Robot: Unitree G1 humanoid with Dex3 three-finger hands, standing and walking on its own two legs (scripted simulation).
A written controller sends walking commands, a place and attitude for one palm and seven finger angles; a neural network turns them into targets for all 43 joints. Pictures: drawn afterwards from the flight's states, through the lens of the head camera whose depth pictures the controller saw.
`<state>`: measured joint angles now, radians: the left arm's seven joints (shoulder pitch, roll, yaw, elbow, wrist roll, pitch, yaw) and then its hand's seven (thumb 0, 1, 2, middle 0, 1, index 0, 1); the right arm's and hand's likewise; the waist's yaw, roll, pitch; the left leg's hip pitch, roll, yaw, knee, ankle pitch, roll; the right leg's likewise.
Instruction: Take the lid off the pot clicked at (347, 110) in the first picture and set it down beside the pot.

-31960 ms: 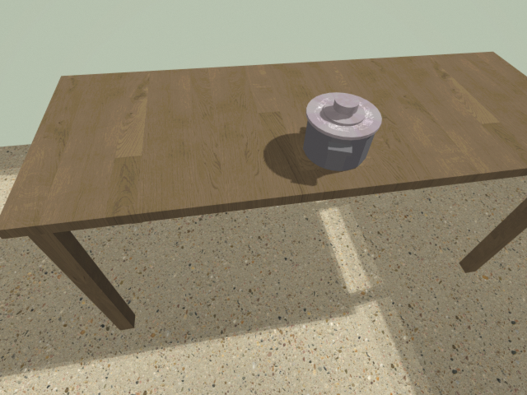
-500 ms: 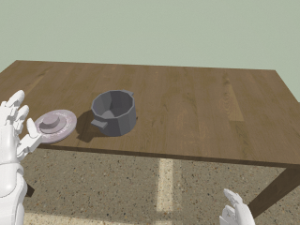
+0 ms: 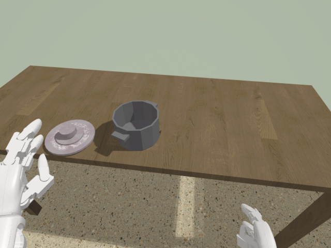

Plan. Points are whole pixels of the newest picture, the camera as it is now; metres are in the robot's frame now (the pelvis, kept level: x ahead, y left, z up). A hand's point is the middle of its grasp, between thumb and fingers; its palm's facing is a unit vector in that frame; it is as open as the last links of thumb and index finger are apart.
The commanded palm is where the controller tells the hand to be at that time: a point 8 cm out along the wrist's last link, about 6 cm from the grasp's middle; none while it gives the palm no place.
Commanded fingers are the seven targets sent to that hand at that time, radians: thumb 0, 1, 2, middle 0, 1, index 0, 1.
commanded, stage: draw the hand back to the body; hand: left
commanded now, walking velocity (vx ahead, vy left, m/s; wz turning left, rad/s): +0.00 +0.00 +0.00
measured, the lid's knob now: (68, 130) +0.47 +0.42 -0.03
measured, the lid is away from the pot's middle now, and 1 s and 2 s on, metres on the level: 0.25 0.25 0.25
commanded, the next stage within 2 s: step back with the hand held close in 0.02 s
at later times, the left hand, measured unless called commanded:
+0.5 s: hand (49, 191) +0.17 +0.25 +0.13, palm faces +0.22 -0.87 -0.45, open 7.4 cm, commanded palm +0.11 +0.30 +0.17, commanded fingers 0.00 0.90 0.90 -0.20 -0.30 -0.20 -0.30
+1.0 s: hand (12, 226) +0.10 +0.26 +0.14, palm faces +0.34 -0.85 -0.41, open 7.4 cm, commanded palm +0.03 +0.31 +0.17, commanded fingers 0.00 0.90 0.90 -0.20 -0.30 -0.20 -0.30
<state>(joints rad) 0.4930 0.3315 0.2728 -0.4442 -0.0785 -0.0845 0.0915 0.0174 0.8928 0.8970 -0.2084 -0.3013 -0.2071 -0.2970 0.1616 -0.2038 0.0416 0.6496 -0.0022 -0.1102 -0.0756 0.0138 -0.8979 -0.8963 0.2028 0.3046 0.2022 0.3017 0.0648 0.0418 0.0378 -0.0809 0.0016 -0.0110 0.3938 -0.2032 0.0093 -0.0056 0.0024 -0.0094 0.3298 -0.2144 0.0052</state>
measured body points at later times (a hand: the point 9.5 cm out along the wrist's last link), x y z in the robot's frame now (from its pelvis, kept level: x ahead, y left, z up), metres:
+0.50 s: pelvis -0.02 +0.02 -0.01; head +0.00 +0.04 +0.44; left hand +0.15 +0.29 +0.16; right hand +0.15 -0.23 -0.08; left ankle +0.02 +0.11 -0.75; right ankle -0.01 -0.13 -0.75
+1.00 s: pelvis -0.09 +0.03 -0.03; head -0.08 +0.06 +0.42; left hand +0.08 +0.31 +0.16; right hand +0.07 -0.21 -0.09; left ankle +0.02 +0.11 -0.75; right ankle -0.06 -0.12 -0.72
